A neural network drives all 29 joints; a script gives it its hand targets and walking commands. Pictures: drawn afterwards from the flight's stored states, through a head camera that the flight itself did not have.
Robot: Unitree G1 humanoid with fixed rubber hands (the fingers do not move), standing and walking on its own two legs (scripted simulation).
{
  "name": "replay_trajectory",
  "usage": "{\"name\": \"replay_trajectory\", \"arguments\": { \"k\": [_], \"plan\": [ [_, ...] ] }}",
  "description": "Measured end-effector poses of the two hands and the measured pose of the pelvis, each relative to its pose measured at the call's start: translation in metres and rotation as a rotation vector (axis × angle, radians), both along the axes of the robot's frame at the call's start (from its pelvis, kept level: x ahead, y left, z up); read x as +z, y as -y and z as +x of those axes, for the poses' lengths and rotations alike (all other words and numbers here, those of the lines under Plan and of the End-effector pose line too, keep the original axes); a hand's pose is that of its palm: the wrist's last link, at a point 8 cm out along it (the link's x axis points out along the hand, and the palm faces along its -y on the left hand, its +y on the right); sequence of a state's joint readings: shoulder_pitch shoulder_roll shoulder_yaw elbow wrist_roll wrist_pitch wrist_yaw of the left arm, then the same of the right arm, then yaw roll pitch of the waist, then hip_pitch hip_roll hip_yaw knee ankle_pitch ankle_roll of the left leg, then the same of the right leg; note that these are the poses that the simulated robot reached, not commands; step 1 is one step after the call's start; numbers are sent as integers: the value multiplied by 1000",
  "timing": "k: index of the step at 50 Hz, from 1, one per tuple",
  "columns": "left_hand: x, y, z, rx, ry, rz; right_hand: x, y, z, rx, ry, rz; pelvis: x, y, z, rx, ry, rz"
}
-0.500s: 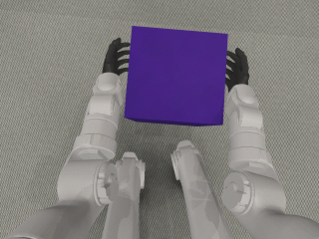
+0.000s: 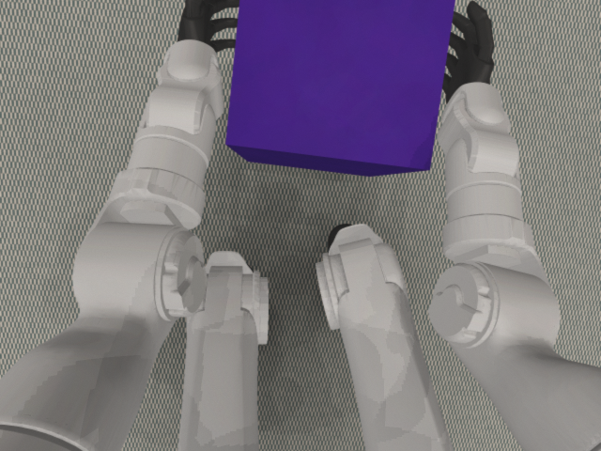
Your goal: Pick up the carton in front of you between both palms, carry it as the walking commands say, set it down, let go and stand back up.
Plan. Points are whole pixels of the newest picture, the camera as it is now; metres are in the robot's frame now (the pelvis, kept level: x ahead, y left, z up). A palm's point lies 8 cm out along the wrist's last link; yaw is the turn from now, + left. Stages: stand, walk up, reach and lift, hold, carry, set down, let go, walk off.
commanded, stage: set down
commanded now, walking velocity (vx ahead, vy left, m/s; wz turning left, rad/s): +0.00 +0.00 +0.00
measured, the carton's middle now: (326, 89) +0.49 -0.11 -0.23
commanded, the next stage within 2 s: none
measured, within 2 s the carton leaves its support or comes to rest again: rests again in 1.26 s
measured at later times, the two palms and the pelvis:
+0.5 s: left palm (200, 58) +0.54 +0.04 -0.19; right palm (445, 94) +0.45 -0.25 -0.18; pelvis +0.01 +0.01 -0.03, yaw +0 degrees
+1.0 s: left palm (205, 61) +0.54 +0.04 -0.21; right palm (444, 94) +0.45 -0.25 -0.20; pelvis +0.01 +0.01 -0.04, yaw -1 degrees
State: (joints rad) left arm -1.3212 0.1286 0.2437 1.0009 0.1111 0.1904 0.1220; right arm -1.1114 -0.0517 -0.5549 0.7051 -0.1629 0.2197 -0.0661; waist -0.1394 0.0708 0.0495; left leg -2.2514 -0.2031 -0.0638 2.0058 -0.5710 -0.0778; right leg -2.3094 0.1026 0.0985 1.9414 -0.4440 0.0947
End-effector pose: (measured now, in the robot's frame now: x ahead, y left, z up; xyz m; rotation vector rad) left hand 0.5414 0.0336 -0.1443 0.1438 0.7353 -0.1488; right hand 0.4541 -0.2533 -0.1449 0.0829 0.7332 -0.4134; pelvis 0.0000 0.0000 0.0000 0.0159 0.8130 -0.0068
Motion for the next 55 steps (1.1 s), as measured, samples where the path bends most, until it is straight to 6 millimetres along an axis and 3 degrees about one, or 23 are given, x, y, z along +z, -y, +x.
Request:
{"name": "replay_trajectory", "arguments": {
  "k": [4, 7, 13, 23, 40, 55],
  "plan": [
    [-22, 2, 0, 0, -16, -12, -20, 2, -2, 6, -19, -14, -11, 1, 1, 22, 33, -4],
    [-30, 2, 2, -8, -14, -19, -21, 2, 1, -7, -14, -15, -17, 2, 3, 20, 44, -16],
    [-24, 3, 10, -22, 12, -3, -15, 4, 13, -14, 10, 0, -24, -2, 8, 22, 36, -28],
    [-40, -6, 2, -34, -47, 21, -37, -5, -2, 11, -57, 13, -25, -7, 9, 25, 37, -30],
    [-59, -5, 2, -67, -64, 23, -56, -1, -1, 42, -82, 12, -34, -10, 8, 27, 83, -38],
    [-62, -7, 3, -89, -34, -1, -59, 1, -1, 58, -58, 18, -42, -9, 3, 21, 123, -48]
  ]
}}
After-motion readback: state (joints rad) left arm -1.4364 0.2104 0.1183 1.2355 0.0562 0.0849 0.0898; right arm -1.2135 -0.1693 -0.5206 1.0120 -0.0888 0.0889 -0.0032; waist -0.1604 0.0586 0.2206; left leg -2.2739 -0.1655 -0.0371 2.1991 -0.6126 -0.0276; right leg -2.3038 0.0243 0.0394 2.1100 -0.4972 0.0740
